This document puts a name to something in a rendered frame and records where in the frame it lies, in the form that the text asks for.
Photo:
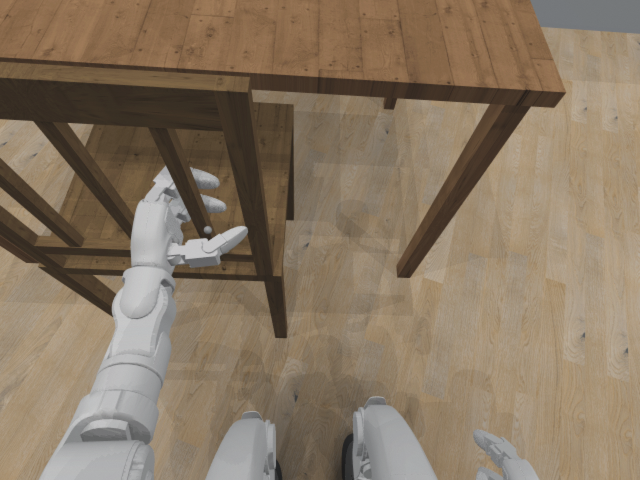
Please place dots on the right robot thigh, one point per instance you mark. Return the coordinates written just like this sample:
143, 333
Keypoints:
381, 435

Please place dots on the left robot hand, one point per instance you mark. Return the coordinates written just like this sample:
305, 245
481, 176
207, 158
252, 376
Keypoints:
157, 222

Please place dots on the right robot hand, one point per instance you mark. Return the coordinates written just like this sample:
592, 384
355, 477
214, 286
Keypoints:
504, 455

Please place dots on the robot left forearm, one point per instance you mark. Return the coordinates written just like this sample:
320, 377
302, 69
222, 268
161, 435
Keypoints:
122, 402

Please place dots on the robot left upper arm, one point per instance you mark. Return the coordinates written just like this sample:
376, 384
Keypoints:
103, 460

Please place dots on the chair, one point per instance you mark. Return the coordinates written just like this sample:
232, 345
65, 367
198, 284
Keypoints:
144, 121

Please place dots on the left robot thigh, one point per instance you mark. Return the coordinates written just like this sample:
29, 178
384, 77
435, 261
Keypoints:
247, 451

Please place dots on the table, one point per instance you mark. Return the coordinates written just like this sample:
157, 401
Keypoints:
473, 51

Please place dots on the robot thigh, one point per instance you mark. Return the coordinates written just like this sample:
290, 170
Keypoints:
381, 435
247, 451

